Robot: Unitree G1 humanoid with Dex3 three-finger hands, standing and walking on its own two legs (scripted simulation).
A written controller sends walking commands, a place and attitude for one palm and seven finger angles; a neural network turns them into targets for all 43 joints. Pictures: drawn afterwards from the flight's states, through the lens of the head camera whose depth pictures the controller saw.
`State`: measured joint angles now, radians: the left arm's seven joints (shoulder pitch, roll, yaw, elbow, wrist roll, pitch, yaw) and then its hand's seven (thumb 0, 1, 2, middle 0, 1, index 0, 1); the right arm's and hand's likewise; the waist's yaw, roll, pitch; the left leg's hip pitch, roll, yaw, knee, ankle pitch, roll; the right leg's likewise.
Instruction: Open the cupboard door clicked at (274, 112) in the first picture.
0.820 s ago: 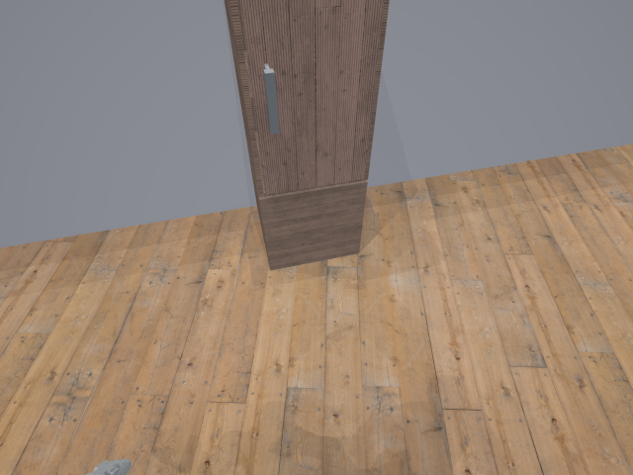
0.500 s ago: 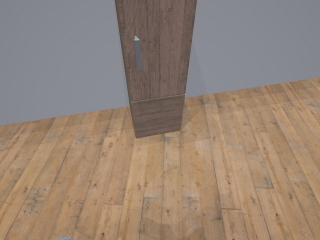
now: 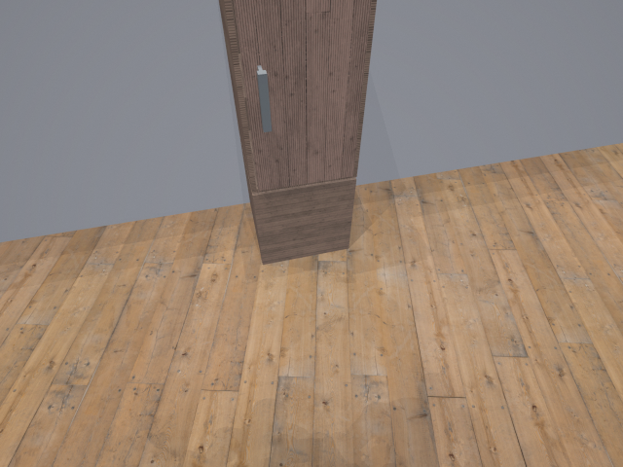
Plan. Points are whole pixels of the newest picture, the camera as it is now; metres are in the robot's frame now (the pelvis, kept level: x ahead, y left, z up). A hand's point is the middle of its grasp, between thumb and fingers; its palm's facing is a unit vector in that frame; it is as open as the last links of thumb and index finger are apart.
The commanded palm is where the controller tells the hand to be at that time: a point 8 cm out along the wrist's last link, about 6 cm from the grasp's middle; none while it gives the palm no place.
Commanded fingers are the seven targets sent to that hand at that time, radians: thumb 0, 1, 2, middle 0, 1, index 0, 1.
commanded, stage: look at it before walking up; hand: left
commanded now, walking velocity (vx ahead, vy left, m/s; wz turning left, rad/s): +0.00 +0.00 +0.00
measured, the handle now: (263, 99) +1.00 +0.19 -0.02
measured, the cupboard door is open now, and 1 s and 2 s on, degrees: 0 0 0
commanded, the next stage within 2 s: walk to a spot facing it in 0.62 s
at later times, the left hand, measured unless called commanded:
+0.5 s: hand out of the picture +0.07 +0.24 -0.16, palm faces -0.03 -0.94 -0.33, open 7.3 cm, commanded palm none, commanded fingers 0.00 0.90 0.90 -0.20 -0.30 -0.20 -0.30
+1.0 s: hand out of the picture +0.08 +0.22 -0.17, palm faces -0.10 -0.95 -0.31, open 7.3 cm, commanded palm none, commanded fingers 0.00 0.90 0.90 -0.20 -0.30 -0.20 -0.30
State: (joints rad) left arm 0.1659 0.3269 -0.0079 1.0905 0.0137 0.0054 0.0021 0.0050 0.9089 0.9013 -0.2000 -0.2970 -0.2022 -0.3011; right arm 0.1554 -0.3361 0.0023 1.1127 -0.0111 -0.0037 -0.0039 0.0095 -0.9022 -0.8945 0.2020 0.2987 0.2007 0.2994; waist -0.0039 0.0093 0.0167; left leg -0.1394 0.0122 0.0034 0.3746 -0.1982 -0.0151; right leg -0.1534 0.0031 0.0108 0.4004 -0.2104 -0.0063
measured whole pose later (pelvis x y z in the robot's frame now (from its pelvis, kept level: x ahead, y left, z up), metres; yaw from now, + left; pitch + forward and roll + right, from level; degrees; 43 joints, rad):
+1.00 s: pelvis +0.00 +0.00 -0.01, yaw -7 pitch -1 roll +2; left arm 0.20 0.29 0.02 1.01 0.02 0.06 0.00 0.00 0.91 0.90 -0.20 -0.30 -0.20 -0.30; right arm 0.13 -0.26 -0.02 1.01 -0.01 0.02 -0.02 0.01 -0.90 -0.89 0.20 0.30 0.20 0.30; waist 0.02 -0.02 0.05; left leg -0.18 0.04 0.12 0.50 -0.29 -0.02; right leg -0.28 0.03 0.10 0.60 -0.28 0.00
